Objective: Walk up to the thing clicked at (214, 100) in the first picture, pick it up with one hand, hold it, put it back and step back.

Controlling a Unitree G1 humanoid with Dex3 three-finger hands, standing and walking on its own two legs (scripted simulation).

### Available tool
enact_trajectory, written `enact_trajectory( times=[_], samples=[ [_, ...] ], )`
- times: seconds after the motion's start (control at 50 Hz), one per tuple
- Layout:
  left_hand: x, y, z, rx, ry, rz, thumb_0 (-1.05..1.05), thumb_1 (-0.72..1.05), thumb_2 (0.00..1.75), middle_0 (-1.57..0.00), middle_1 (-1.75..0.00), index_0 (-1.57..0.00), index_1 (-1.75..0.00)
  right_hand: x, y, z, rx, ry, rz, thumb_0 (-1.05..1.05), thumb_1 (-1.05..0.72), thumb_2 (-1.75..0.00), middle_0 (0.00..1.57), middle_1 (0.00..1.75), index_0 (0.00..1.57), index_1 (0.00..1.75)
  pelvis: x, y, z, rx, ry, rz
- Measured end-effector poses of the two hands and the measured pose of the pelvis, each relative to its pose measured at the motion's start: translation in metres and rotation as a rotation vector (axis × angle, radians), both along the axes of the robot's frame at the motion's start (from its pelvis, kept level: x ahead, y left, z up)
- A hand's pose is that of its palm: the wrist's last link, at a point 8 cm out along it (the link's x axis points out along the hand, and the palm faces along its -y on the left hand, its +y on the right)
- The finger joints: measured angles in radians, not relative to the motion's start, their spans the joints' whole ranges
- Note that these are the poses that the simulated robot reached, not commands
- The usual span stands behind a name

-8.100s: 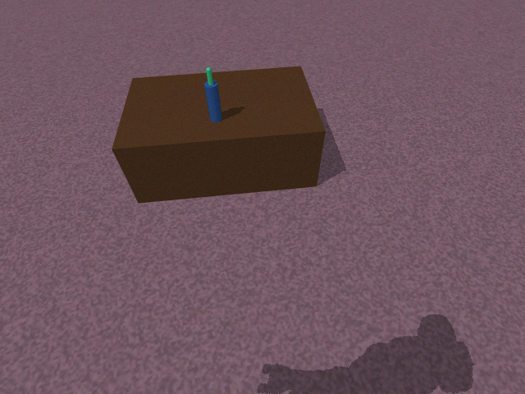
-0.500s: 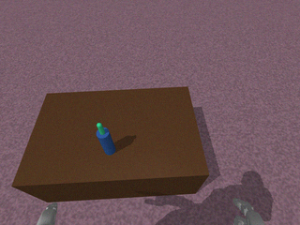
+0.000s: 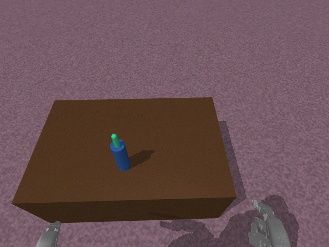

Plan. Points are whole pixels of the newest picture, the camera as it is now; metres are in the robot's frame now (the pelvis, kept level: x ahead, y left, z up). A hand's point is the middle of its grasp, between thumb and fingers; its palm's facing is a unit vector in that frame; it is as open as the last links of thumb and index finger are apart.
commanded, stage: go down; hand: left
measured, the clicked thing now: (119, 152) +0.51 +0.19 -0.25
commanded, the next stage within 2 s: none
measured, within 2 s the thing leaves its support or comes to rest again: neither
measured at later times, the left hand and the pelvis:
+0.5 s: hand out of the picture +0.15 +0.26 -0.09, palm faces +0.13 -0.93 -0.34, open 17.4 cm; pelvis -0.02 -0.01 -0.02, yaw +1 degrees
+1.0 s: hand (45, 182) +0.31 +0.33 -0.04, palm faces +0.15 -0.98 -0.14, open 17.6 cm; pelvis -0.04 +0.00 -0.03, yaw -1 degrees
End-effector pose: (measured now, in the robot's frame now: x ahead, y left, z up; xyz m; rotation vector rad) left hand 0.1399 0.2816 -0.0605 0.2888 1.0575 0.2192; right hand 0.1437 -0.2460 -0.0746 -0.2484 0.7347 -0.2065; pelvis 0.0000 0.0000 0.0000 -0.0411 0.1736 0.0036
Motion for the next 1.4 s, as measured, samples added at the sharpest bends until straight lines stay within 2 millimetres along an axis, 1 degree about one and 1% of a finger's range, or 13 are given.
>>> enact_trajectory(
  times=[0.18, 0.36, 0.44, 0.52, 0.58, 0.64, 0.74, 0.84, 0.96, 1.02, 1.08, 1.2, 1.4],
  samples=[
    [-0.01, 0.003, 0.002, 0.01, -0.025, 0.017, 0.0, -0.49, 0.09, -0.07, -0.05, -0.06, -0.05, -0.004, -0.003, -0.006, -0.017, -0.039, -0.008, 0.01, -0.86, -0.89, 0.21, 0.3, 0.21, 0.3, -0.007, -0.004, -0.011, -0.004, 0.016, 0.009],
    [-0.022, 0.009, 0.005, 0.014, -0.049, 0.032, 0.0, -0.52, 0.09, -0.07, -0.05, -0.06, -0.06, -0.01, -0.009, -0.007, -0.043, -0.082, -0.02, 0.01, -0.87, -0.89, 0.21, 0.3, 0.21, 0.3, -0.015, -0.008, -0.018, -0.007, 0.019, 0.016],
    [-0.02, 0.014, 0.006, 0.017, -0.073, 0.039, 0.0, -0.54, 0.09, -0.07, -0.05, -0.06, -0.06, -0.014, -0.011, -0.008, -0.056, -0.094, -0.018, 0.01, -0.87, -0.89, 0.21, 0.3, 0.21, 0.3, -0.019, -0.009, -0.02, -0.008, 0.016, 0.02],
    [-0.002, 0.026, 0.008, 0.018, -0.136, 0.06, 0.0, -0.56, 0.09, -0.08, -0.04, -0.06, -0.05, -0.019, -0.012, -0.01, -0.07, -0.094, -0.009, 0.01, -0.87, -0.89, 0.21, 0.3, 0.21, 0.3, -0.025, -0.011, -0.022, -0.008, 0.014, 0.024],
    [0.021, 0.037, 0.013, 0.009, -0.204, 0.067, 0.0, -0.57, 0.08, -0.08, -0.04, -0.06, -0.06, -0.026, -0.014, -0.012, -0.081, -0.083, -0.004, 0.01, -0.87, -0.89, 0.21, 0.3, 0.21, 0.3, -0.03, -0.013, -0.023, -0.008, 0.013, 0.025],
    [0.048, 0.049, 0.021, -0.012, -0.274, 0.059, -0.01, -0.58, 0.08, -0.08, -0.04, -0.06, -0.06, -0.036, -0.018, -0.014, -0.094, -0.059, -0.005, 0.01, -0.87, -0.89, 0.21, 0.3, 0.21, 0.3, -0.033, -0.014, -0.023, -0.008, 0.016, 0.024],
    [0.09, 0.066, 0.034, -0.059, -0.361, 0.037, -0.01, -0.59, 0.06, -0.09, -0.04, -0.07, -0.06, -0.06, -0.026, -0.018, -0.113, 0.008, -0.025, 0.01, -0.88, -0.89, 0.21, 0.3, 0.21, 0.3, -0.036, -0.013, -0.022, -0.007, 0.03, 0.014],
    [0.119, 0.08, 0.037, -0.105, -0.43, 0.005, 0.0, -0.59, 0.04, -0.09, -0.04, -0.07, -0.05, -0.091, -0.035, -0.025, -0.129, 0.096, -0.048, 0.01, -0.88, -0.89, 0.21, 0.3, 0.21, 0.3, -0.038, -0.01, -0.025, -0.004, 0.06, -0.004],
    [0.137, 0.091, 0.035, -0.137, -0.511, -0.018, -0.01, -0.6, 0.03, -0.09, -0.04, -0.08, -0.04, -0.126, -0.038, -0.036, -0.134, 0.23, -0.064, 0.01, -0.89, -0.89, 0.21, 0.3, 0.21, 0.3, -0.04, -0.006, -0.03, -0.002, 0.09, -0.02],
    [0.144, 0.095, 0.035, -0.143, -0.544, -0.021, -0.01, -0.6, 0.03, -0.09, -0.03, -0.07, -0.04, -0.139, -0.036, -0.04, -0.134, 0.286, -0.067, 0.01, -0.89, -0.89, 0.21, 0.3, 0.21, 0.3, -0.042, -0.004, -0.032, -0.001, 0.1, -0.024],
    [0.152, 0.1, 0.038, -0.145, -0.588, -0.022, -0.01, -0.6, 0.03, -0.08, -0.03, -0.07, -0.04, -0.147, -0.034, -0.043, -0.137, 0.325, -0.066, 0.01, -0.88, -0.89, 0.21, 0.3, 0.21, 0.3, -0.044, -0.004, -0.034, -0.002, 0.111, -0.025],
    [0.171, 0.109, 0.048, -0.153, -0.665, -0.025, -0.01, -0.58, 0.05, -0.08, -0.03, -0.06, -0.04, -0.152, -0.032, -0.043, -0.151, 0.357, -0.063, 0.01, -0.88, -0.89, 0.21, 0.3, 0.21, 0.3, -0.047, -0.002, -0.036, -0.008, 0.13, -0.027],
    [0.195, 0.12, 0.055, -0.17, -0.73, -0.034, -0.01, -0.57, 0.07, -0.07, -0.03, -0.06, -0.05, -0.147, -0.03, -0.044, -0.169, 0.375, -0.042, 0.01, -0.86, -0.89, 0.21, 0.3, 0.21, 0.3, -0.046, 0.002, -0.041, -0.017, 0.166, -0.029]
  ],
)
